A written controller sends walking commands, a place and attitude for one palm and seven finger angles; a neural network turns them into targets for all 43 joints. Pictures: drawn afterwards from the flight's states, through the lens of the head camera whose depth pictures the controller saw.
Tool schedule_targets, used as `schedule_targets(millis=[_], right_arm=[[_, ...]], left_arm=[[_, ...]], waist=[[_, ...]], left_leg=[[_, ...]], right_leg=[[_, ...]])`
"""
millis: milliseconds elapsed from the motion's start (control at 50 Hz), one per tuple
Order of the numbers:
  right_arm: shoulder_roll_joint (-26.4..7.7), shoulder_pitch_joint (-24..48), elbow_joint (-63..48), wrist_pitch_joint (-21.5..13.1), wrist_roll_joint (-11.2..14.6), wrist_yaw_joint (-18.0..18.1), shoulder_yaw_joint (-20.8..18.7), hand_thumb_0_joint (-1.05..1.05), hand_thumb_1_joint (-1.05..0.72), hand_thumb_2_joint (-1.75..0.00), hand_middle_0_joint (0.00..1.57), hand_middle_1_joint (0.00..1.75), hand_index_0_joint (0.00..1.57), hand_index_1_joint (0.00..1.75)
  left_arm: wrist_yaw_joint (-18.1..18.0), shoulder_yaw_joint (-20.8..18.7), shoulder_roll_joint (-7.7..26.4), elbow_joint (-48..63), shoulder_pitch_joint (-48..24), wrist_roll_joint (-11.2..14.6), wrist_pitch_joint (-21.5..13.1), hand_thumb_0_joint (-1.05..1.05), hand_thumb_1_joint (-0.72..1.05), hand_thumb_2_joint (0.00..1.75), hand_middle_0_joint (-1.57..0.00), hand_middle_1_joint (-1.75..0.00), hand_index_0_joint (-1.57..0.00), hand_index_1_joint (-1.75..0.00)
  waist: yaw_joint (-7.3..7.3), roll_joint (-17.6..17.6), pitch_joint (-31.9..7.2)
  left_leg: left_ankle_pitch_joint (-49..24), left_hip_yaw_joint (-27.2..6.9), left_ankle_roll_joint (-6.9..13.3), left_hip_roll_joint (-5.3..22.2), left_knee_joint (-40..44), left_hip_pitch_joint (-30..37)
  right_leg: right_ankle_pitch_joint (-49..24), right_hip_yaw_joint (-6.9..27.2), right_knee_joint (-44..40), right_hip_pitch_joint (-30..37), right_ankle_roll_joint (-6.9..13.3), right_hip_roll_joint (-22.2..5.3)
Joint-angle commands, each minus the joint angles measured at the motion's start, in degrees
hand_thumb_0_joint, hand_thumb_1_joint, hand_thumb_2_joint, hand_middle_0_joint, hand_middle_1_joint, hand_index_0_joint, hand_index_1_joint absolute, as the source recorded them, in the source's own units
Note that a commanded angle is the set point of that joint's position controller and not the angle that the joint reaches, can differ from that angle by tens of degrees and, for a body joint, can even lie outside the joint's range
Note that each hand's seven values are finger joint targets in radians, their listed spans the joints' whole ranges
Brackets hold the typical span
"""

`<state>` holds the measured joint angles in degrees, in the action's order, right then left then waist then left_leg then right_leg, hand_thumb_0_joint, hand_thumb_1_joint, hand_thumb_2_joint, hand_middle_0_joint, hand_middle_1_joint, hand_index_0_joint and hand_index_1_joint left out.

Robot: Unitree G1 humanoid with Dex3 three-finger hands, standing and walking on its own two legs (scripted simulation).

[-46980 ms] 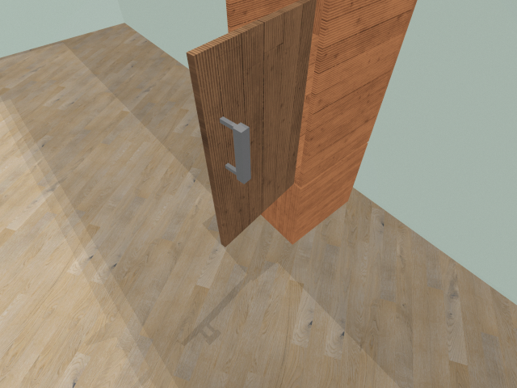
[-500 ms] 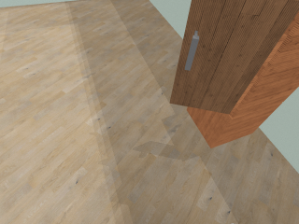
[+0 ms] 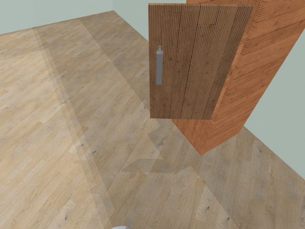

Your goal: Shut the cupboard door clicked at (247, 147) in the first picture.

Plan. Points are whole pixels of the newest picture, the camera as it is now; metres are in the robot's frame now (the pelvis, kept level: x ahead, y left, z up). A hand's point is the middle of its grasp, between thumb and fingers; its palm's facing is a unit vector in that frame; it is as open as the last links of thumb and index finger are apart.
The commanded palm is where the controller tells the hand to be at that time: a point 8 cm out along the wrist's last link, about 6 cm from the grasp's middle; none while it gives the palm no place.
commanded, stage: take the last steps up to it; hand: left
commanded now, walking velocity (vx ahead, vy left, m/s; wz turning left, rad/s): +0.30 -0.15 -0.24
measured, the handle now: (159, 65) +0.70 +0.01 +0.03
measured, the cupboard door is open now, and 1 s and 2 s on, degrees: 58 58 58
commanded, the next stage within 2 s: come to a stop and stand still in 0.50 s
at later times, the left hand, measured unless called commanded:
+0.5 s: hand (116, 184) +0.29 +0.14 -0.17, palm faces -0.19 -0.97 -0.18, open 7.4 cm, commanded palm none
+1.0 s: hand (132, 172) +0.34 +0.10 -0.19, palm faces -0.06 -0.98 -0.20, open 7.3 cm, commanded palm none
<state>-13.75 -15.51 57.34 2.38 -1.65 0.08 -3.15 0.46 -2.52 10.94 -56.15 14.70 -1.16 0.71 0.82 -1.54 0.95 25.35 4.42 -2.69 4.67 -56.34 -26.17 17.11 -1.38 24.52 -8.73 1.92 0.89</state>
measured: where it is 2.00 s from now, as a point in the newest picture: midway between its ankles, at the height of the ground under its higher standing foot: outside the picture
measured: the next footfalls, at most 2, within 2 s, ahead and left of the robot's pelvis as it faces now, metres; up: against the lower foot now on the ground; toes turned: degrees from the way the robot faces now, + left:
left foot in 0.14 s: +0.13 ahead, +0.12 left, +0.00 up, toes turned +6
right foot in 0.58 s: +0.29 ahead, -0.23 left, +0.00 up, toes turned -13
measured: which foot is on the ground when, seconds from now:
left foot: up 0.00-0.12, down 0.14-0.58, up 0.60-0.92, down 0.94-1.00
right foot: down 0.00-0.16, up 0.18-0.56, down 0.58-0.96, up 0.98-1.00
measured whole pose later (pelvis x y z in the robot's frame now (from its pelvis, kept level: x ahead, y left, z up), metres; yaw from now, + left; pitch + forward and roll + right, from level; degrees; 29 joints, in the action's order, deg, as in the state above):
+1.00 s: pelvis +0.26 -0.09 -0.01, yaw -8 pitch +0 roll -2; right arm -10.5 -5.3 53.6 1.6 -1.1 0.8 -2.0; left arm -2.6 -2.7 11.9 -57.4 9.6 -0.6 2.8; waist -1.7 1.8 5.1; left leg 14.7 4.1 3.8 -0.1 -35.5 -19.8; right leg 25.9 -3.7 41.1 -18.8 -0.8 -1.4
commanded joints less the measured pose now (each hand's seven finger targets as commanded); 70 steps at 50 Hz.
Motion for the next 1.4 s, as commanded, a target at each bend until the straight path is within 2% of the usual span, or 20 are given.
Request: schedule_targets(millis=[0,100,120,140,200,280,460,520,540,560,580,680,820,900,940,960,1080,1220,1320,1380], right_arm=[[-3.0,4.9,-6.8,-3.1,0.0,-0.2,-0.5,0.00,-0.90,-0.90,0.20,0.30,0.20,0.30],[-6.5,-7.4,-2.7,-4.9,-0.2,1.2,-1.2,0.00,-0.90,-0.90,0.20,0.30,0.20,0.30],[-13.0,-13.6,-1.3,-5.4,-1.3,1.8,-2.6,0.00,-0.90,-0.90,0.20,0.30,0.20,0.30],[-16.4,-18.3,-0.6,-5.1,-1.4,2.4,-2.8,0.00,-0.90,-0.90,0.20,0.30,0.20,0.30],[-10.2,-8.0,-2.9,-5.2,-0.6,2.5,-0.9,0.00,-0.90,-0.90,0.20,0.30,0.20,0.30],[-8.0,-6.8,-1.7,-6.1,-0.5,2.5,-0.6,0.00,-0.90,-0.90,0.20,0.30,0.20,0.30],[-8.5,-7.3,0.8,-4.9,-0.5,1.4,-2.1,0.00,-0.90,-0.90,0.20,0.30,0.20,0.30],[-8.5,-6.0,1.4,-4.4,-0.2,1.1,-2.2,0.00,-0.90,-0.90,0.20,0.30,0.20,0.30],[-6.4,-6.4,1.3,-4.4,0.5,0.6,-1.9,0.00,-0.90,-0.90,0.20,0.30,0.20,0.30],[-0.9,-6.3,-0.6,-4.3,1.3,0.5,-0.5,0.00,-0.90,-0.90,0.20,0.30,0.20,0.30],[-1.2,-3.6,-2.5,-3.9,1.5,0.9,-0.3,0.00,-0.90,-0.90,0.20,0.30,0.20,0.30],[0.6,-7.3,1.8,-2.2,1.4,1.5,1.2,0.00,-0.90,-0.90,0.20,0.30,0.20,0.30],[-0.8,-0.4,-1.8,0.3,1.3,1.1,-0.2,0.00,-0.90,-0.90,0.20,0.30,0.20,0.30],[-3.4,-1.5,-2.4,-0.1,0.9,0.7,-0.9,0.00,-0.90,-0.90,0.20,0.30,0.20,0.30],[-10.0,-0.6,-4.8,-0.6,0.0,1.0,-1.5,0.00,-0.90,-0.90,0.20,0.30,0.20,0.30],[-10.1,0.4,-5.5,-0.8,0.0,2.0,-1.2,0.00,-0.90,-0.90,0.20,0.30,0.20,0.30],[-5.9,5.8,-7.3,-1.9,0.6,3.0,0.0,0.00,-0.90,-0.90,0.20,0.30,0.20,0.30],[-6.6,2.2,-3.6,-1.7,0.5,2.2,-0.6,0.00,-0.90,-0.90,0.20,0.30,0.20,0.30],[-5.7,2.4,-1.1,-1.6,1.1,1.4,-1.0,0.00,-0.90,-0.90,0.20,0.30,0.20,0.30],[-1.0,1.4,-0.6,-1.0,1.4,0.8,-0.1,0.00,-0.90,-0.90,0.20,0.30,0.20,0.30]], left_arm=[[-0.2,-2.6,10.7,1.4,0.6,-0.5,-2.0,0.00,0.90,0.90,-0.20,-0.30,-0.20,-0.30],[0.6,-2.5,8.5,0.8,-1.2,0.3,-1.3,0.00,0.90,0.90,-0.20,-0.30,-0.20,-0.30],[1.2,-1.8,4.8,1.9,1.0,0.7,-1.2,0.00,0.90,0.90,-0.20,-0.30,-0.20,-0.30],[1.4,-1.5,5.8,4.3,-2.4,0.1,-1.3,0.00,0.90,0.90,-0.20,-0.30,-0.20,-0.30],[2.3,-2.2,7.1,3.5,-5.6,-1.0,-0.7,0.00,0.90,0.90,-0.20,-0.30,-0.20,-0.30],[2.9,-2.1,4.1,2.1,-3.1,-0.7,0.8,0.00,0.90,0.90,-0.20,-0.30,-0.20,-0.30],[2.8,-1.4,4.2,3.8,-9.7,-0.4,0.2,0.00,0.90,0.90,-0.20,-0.30,-0.20,-0.30],[2.2,-2.2,7.2,0.4,0.9,-0.5,-1.1,0.00,0.90,0.90,-0.20,-0.30,-0.20,-0.30],[1.5,-3.1,11.1,-1.9,8.4,-0.7,-2.0,0.00,0.90,0.90,-0.20,-0.30,-0.20,-0.30],[0.6,-4.2,16.7,-3.8,14.0,-0.8,-2.5,0.00,0.90,0.90,-0.20,-0.30,-0.20,-0.30],[0.0,-3.7,16.9,-3.3,13.3,0.2,-2.4,0.00,0.90,0.90,-0.20,-0.30,-0.20,-0.30],[-2.4,-0.7,7.4,0.2,-3.5,-0.3,-3.1,0.00,0.90,0.90,-0.20,-0.30,-0.20,-0.30],[-3.1,-2.3,9.3,0.6,-3.8,-0.3,-0.9,0.00,0.90,0.90,-0.20,-0.30,-0.20,-0.30],[-3.1,-2.2,8.4,1.6,-4.7,0.2,0.3,0.00,0.90,0.90,-0.20,-0.30,-0.20,-0.30],[-3.4,-1.2,4.9,3.0,-1.2,0.6,1.3,0.00,0.90,0.90,-0.20,-0.30,-0.20,-0.30],[-3.6,-1.4,6.1,3.1,-2.6,0.4,2.2,0.00,0.90,0.90,-0.20,-0.30,-0.20,-0.30],[-2.6,-2.2,6.7,1.7,1.0,0.3,2.5,0.00,0.90,0.90,-0.20,-0.30,-0.20,-0.30],[-1.6,-0.5,4.6,1.7,-0.9,0.0,2.6,0.00,0.90,0.90,-0.20,-0.30,-0.20,-0.30],[-1.8,-0.1,4.5,-2.5,6.0,0.1,1.5,0.00,0.90,0.90,-0.20,-0.30,-0.20,-0.30],[-2.1,-0.1,8.7,-2.8,5.4,-0.1,0.6,0.00,0.90,0.90,-0.20,-0.30,-0.20,-0.30]], waist=[[-0.76,9.0,1.7],[4.77,0.6,-1.7],[6.68,-14.8,-5.2],[8.54,-15.4,-4.6],[3.28,-7.5,5.0],[0.88,-7.1,2.9],[1.47,-8.9,3.9],[-3.64,-3.9,-1.2],[-7.07,4.6,-6.0],[-8.34,20.1,-9.9],[-7.85,13.7,-8.3],[1.06,7.6,-9.0],[-0.21,8.2,-3.7],[1.16,5.5,-3.7],[0.85,-12.8,-5.4],[1.59,-10.1,-5.6],[-1.01,-4.2,-6.6],[1.31,-8.3,-4.2],[-1.42,-5.0,-2.6],[0.16,2.2,-0.4]], left_leg=[[-2.8,1.1,-0.6,0.3,9.7,-4.0],[-12.2,-0.3,0.3,1.0,30.8,24.1],[-4.4,-20.9,5.6,16.1,36.9,34.5],[0.7,-34.4,10.9,26.5,43.5,33.4],[0.2,-24.4,9.5,22.4,46.7,17.3],[-17.1,-5.6,7.8,16.4,44.7,18.9],[-23.8,2.6,7.1,15.5,40.8,17.2],[-30.1,5.8,4.1,11.7,27.0,14.8],[-23.4,8.2,2.3,7.6,14.0,6.5],[11.2,7.7,0.9,-1.7,-3.5,-5.5],[14.5,0.3,2.0,-0.9,-12.0,-7.2],[3.0,-4.2,0.2,1.0,-0.7,4.1],[-1.6,-3.0,-0.1,-3.4,10.9,4.8],[-26.2,-6.3,2.1,1.0,29.0,16.9],[-57.8,-21.0,13.4,19.0,36.0,16.7],[-56.0,-22.1,14.7,18.3,36.5,14.2],[-45.1,-12.9,13.2,11.6,34.9,19.3],[-17.9,-15.9,12.2,10.8,41.6,17.6],[-4.2,-12.6,6.8,5.7,42.5,9.4],[-5.2,-5.5,1.1,-2.8,34.4,12.5]], right_leg=[[-6.2,12.0,-10.6,1.9,10.5,-12.6],[-2.3,8.4,5.1,-11.9,5.5,-6.2],[7.1,2.6,21.1,-24.0,1.6,0.5],[16.9,1.6,35.1,-29.2,0.5,1.9],[4.9,4.8,45.9,-30.6,-0.7,-5.3],[-2.7,2.5,39.0,-28.1,-2.7,-5.5],[-8.9,-3.6,14.8,-17.1,-2.5,-4.6],[-10.0,-6.0,4.7,0.9,-0.9,-1.0],[-9.7,0.2,1.3,13.4,1.3,-6.4],[-16.2,19.0,-4.2,20.7,7.2,-20.7],[-21.4,21.6,-7.6,14.4,10.1,-23.8],[-53.4,5.5,-1.4,1.8,8.5,-18.7],[-49.8,7.8,-1.2,-0.4,10.4,-20.3],[-25.7,3.9,5.8,-8.0,4.4,-14.7],[19.0,-2.4,25.1,-12.2,-2.6,-1.6],[21.4,3.4,35.4,-12.8,-2.7,0.2],[8.0,6.7,44.6,-19.0,-5.1,-0.8],[11.3,1.8,19.7,-10.2,-3.9,-2.0],[-0.9,0.1,-3.0,3.3,-1.6,-1.6],[11.9,12.2,-11.7,-6.9,4.1,-12.5]])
